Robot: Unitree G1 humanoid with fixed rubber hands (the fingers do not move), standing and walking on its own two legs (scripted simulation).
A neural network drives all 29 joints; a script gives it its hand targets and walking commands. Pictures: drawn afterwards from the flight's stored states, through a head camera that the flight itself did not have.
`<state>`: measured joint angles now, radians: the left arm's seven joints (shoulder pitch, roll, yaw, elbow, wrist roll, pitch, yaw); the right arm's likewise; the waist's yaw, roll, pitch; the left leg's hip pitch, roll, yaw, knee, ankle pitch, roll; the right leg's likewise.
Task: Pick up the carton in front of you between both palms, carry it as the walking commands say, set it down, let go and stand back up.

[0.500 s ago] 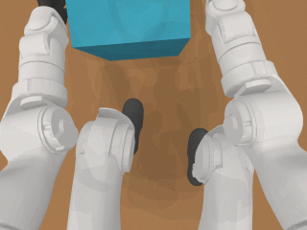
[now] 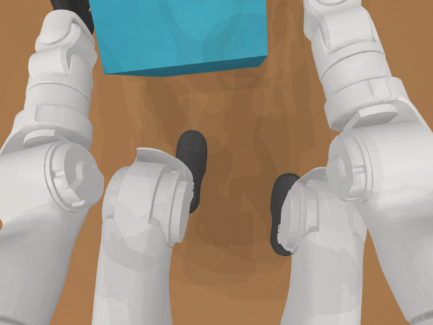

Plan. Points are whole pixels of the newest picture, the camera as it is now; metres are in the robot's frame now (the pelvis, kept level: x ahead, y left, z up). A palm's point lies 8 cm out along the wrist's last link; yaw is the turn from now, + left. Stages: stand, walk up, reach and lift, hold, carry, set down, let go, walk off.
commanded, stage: set down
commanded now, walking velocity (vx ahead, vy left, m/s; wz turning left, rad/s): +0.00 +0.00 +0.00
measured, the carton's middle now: (192, 3) +0.53 +0.13 -0.25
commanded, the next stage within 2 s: let go in 1.24 s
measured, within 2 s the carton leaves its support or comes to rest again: neither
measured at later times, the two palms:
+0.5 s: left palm out of the picture +0.48 +0.29 -0.09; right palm out of the picture +0.59 -0.07 -0.09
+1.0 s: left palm out of the picture +0.48 +0.30 +0.06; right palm out of the picture +0.60 -0.08 +0.06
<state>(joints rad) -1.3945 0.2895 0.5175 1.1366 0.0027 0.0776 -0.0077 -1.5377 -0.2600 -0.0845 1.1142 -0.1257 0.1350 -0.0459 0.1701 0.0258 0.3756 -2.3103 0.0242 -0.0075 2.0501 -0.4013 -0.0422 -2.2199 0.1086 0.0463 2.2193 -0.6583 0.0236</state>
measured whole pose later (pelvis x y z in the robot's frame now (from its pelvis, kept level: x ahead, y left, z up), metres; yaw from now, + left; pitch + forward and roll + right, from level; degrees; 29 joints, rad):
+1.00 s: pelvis +0.03 +0.01 +0.16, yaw +0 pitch +48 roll +0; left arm -1.00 0.20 0.39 0.69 -0.10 0.20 0.06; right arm -1.26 -0.33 -0.10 0.90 0.00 0.26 -0.04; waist 0.18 -0.05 -0.06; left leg -2.00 0.00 -0.02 1.51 -0.36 -0.02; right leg -1.90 0.06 0.03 1.63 -0.57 0.02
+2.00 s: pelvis +0.13 +0.03 +0.38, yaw +1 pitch +13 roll +0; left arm 0.16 0.20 0.02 0.38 -0.03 0.02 -0.08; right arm -0.03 -0.15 -0.12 0.55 -0.07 0.00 -0.03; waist 0.09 0.02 0.01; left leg -0.59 -0.03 -0.01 0.58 -0.22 0.01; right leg -0.48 0.00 0.06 0.59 -0.35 0.02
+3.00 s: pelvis +0.14 +0.03 +0.39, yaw +2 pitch -2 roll -1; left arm 0.26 0.30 0.09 0.66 0.02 0.00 0.01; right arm 0.21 -0.27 -0.08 0.75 -0.04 -0.01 -0.02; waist -0.01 -0.06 0.02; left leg -0.25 -0.02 -0.03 0.55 -0.27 0.02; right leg -0.09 0.00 0.04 0.48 -0.36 0.02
